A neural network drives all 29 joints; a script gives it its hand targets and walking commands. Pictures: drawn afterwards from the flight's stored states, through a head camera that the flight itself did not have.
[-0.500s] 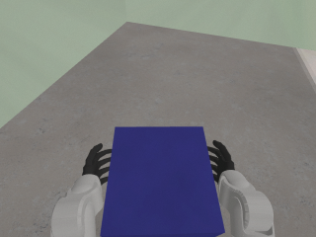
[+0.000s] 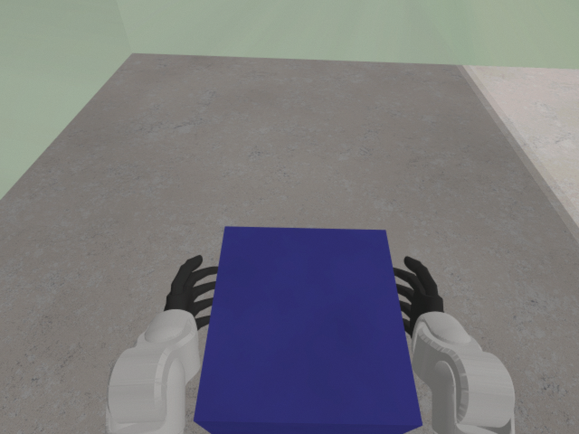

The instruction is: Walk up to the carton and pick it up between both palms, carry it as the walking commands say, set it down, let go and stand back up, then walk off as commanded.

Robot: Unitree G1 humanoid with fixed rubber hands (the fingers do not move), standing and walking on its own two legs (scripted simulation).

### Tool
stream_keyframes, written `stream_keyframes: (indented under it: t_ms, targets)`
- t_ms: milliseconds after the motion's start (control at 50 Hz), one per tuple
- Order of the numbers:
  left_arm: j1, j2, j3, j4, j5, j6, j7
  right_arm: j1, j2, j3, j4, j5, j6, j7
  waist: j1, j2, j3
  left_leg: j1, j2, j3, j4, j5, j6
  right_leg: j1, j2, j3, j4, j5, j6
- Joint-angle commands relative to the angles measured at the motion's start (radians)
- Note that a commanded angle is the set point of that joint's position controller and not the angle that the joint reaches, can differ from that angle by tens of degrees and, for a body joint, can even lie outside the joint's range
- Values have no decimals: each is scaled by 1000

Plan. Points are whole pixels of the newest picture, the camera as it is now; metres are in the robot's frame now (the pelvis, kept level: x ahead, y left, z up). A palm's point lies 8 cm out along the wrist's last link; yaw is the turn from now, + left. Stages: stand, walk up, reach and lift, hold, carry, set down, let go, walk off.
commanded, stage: carry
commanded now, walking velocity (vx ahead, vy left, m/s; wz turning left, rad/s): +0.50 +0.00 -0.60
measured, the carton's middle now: (301, 346) +0.24 +0.00 +0.02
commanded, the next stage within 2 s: none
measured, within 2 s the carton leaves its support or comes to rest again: neither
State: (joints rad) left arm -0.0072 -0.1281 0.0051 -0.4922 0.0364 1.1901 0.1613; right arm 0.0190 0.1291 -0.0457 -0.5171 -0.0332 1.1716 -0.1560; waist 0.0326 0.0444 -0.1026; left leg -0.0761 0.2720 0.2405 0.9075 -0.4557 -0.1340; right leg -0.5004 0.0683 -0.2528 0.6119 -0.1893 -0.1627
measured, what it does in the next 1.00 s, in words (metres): walks ahead, turning right: left foot, then right foot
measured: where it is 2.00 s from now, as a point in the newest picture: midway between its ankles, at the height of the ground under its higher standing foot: (407, 282)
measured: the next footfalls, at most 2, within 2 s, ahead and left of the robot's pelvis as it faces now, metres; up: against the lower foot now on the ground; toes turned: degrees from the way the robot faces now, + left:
left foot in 0.44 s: +0.49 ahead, +0.07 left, +0.00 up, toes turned -10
right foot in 0.98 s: +0.63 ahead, -0.28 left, +0.00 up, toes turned -45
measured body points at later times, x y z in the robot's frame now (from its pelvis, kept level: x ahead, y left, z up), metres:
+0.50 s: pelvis +0.32 +0.00 +0.02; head +0.31 +0.02 +0.47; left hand +0.60 +0.07 +0.10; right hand +0.51 -0.22 +0.11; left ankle +0.45 +0.07 -0.71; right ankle +0.11 -0.03 -0.67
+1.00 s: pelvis +0.57 -0.16 +0.00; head +0.57 -0.15 +0.45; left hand +0.86 -0.19 +0.09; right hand +0.69 -0.43 +0.09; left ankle +0.46 +0.07 -0.69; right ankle +0.61 -0.26 -0.71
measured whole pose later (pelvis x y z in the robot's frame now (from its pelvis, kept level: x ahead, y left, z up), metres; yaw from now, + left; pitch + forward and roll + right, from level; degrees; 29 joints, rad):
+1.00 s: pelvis +0.57 -0.16 +0.00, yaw -35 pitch +4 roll -3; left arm -0.02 -0.13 0.01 -0.50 0.04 1.20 0.16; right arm 0.02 0.13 -0.04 -0.52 -0.03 1.16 -0.16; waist 0.01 0.04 -0.11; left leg 0.02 0.30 0.37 0.68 -0.48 -0.15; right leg -0.48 0.04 -0.25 0.59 -0.15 -0.13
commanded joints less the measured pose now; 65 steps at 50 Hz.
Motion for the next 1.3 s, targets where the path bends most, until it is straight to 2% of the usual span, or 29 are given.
stream_keyframes:
  t_ms: [0, 20, 40, 80, 140, 320, 400, 420, 440, 460, 480, 520, 560, 600, 700, 820, 840, 900, 940, 960, 980, 1000, 1020, 1040, 1060, 1100, 1160, 1220, 1280]
  targets:
    - [-347, -800, -602, -103, -299, -14, -115, -317, 786, 564, -50, 234, -6, 120, -15, -126, -310, -667, -150, -228, 519, -57, -10, 770, -387, 749, -275, 410, -213]
    - [-380, -853, -618, -115, -302, -30, -123, -348, 838, 583, -55, 249, -22, 129, -26, -42, -290, -640, -109, -272, 462, 9, 2, 694, -369, 672, -259, 487, -167]
    - [-390, -893, -632, -117, -301, -46, -133, -355, 878, 591, -54, 256, -37, 139, -31, -16, -259, -606, -85, -282, 351, 47, 6, 621, -330, 591, -272, 471, -124]
    - [-363, -923, -628, -129, -300, -71, -148, -352, 916, 607, -79, 261, -65, 144, -31, -60, -240, -513, -111, -235, 175, 94, 16, 533, -277, 462, -295, 444, -59]
    - [-300, -858, -608, -114, -285, -83, -157, -308, 887, 610, -53, 235, -76, 132, -20, -113, -219, -562, -137, -193, 37, 172, 22, 545, -257, 439, -329, 439, -49]
    - [-280, -751, -575, -135, -272, -62, -151, -332, 813, 636, -105, 242, -51, 111, 4, -163, -82, -525, -188, -137, -307, 425, 55, 517, -184, 415, -345, 442, -11]
    - [-307, -727, -583, -129, -264, -30, -138, -336, 784, 602, -90, 240, -29, 107, -9, -159, -98, -202, -245, -85, -468, 388, 76, 383, -156, 382, -220, 489, 16]
    - [-315, -713, -591, -135, -263, -21, -135, -314, 776, 589, -75, 237, -22, 106, -38, -76, -171, 12, -229, -106, -527, 338, 92, 289, -99, 325, -15, 450, 43]
    - [-326, -697, -603, -139, -264, -9, -134, -299, 746, 568, -56, 218, -14, 103, -64, 91, -267, 212, -15, -399, -615, 100, 148, 97, -29, 268, 257, 236, 85]
    - [-354, -724, -633, -177, -284, -5, -133, -280, 764, 558, -30, 219, -19, 104, -54, 356, -340, 343, 221, -753, -691, 60, 258, -113, 41, 225, 465, -222, 114]
    - [-369, -745, -643, -176, -297, -8, -138, -285, 810, 575, -63, 236, -23, 108, -44, 214, -349, 235, 229, -717, -714, 64, 268, -71, -57, 299, 557, -191, 100]
    - [-387, -796, -641, -136, -293, -10, -145, -322, 850, 581, -71, 237, -30, 116, -48, 14, -257, 92, 171, -504, -737, 165, 243, -60, -141, 319, 556, -126, 98]
    - [-348, -821, -625, -95, -266, -17, -144, -322, 860, 585, -61, 242, -31, 124, -42, 33, -199, 45, 121, -334, -753, 224, 199, -66, -170, 279, 468, -96, 113]
    - [-316, -823, -608, -79, -240, -26, -136, -330, 844, 593, -76, 255, -34, 130, -38, 78, -165, 43, 108, -247, -774, 231, 179, -88, -170, 232, 400, -50, 119]
    - [-311, -795, -577, -79, -215, -29, -110, -356, 799, 601, -91, 279, -25, 139, -34, 100, -82, 69, 102, -86, -787, 281, 159, -170, -170, 140, 268, 25, 121]
    - [-348, -774, -590, -105, -237, -13, -106, -348, 770, 588, -91, 269, -16, 130, -46, 137, -24, 130, 82, 76, -702, 525, 124, -157, -135, 46, 90, 79, 97]
    - [-351, -770, -592, -107, -241, -10, -107, -346, 766, 586, -91, 266, -15, 127, -49, 142, -22, 141, 86, 94, -680, 572, 115, -142, -122, 32, 63, 77, 90]
    - [-351, -759, -589, -97, -250, 1, -110, -352, 754, 583, -90, 259, -10, 121, -47, 168, -62, 171, 84, 150, -506, 948, 85, -16, -28, -40, 4, 12, 62]
    - [-347, -756, -579, -82, -256, 4, -111, -353, 745, 574, -85, 258, -8, 117, -25, 158, -156, 154, 46, 187, -225, 1025, 52, 191, 57, -76, -99, 36, 44]
    - [-333, -754, -574, -75, -258, 3, -111, -367, 733, 562, -85, 258, -8, 115, 4, 102, -232, 23, 13, 169, -7, 866, 21, 414, 43, -12, -178, 58, 22]
    - [-320, -743, -564, -59, -254, 1, -111, -370, 724, 556, -79, 244, -3, 112, 13, -103, -255, -337, -77, 97, 275, 515, -20, 646, -196, 425, -218, 42, -107]
    - [-311, -755, -566, -52, -263, -7, -113, -325, 738, 560, -62, 236, -3, 113, -7, -275, -270, -599, -192, -61, 469, -57, -39, 750, -385, 797, -303, 250, -238]
    - [-341, -795, -591, -81, -288, -18, -117, -325, 787, 579, -43, 248, -14, 115, -12, -155, -284, -661, -156, -199, 536, -96, -27, 751, -404, 783, -283, 440, -225]
    - [-370, -849, -610, -91, -297, -33, -123, -358, 840, 602, -48, 267, -30, 121, -24, -65, -274, -659, -119, -258, 497, -27, -8, 706, -372, 693, -254, 560, -178]
    - [-374, -888, -623, -95, -297, -49, -134, -367, 878, 607, -51, 271, -45, 129, -29, -30, -244, -640, -94, -270, 415, 25, 2, 644, -340, 602, -255, 565, -128]
    - [-358, -932, -630, -113, -303, -78, -154, -362, 926, 630, -83, 274, -76, 136, -31, -74, -233, -555, -107, -239, 237, 100, 16, 577, -273, 456, -265, 593, -57]
    - [-291, -871, -617, -118, -294, -93, -161, -304, 897, 631, -66, 242, -93, 122, -18, -119, -220, -576, -150, -182, 86, 179, 18, 598, -255, 412, -318, 636, -12]
    - [-266, -810, -601, -150, -290, -100, -158, -297, 867, 654, -101, 241, -94, 110, -6, -156, -185, -612, -180, -131, -40, 276, 23, 653, -245, 351, -318, 843, 40]
    - [-240, -762, -582, -175, -277, -90, -150, -313, 838, 674, -141, 249, -80, 101, 4, -170, -148, -550, -228, -80, -199, 395, 40, 639, -203, 278, -328, 926, 86]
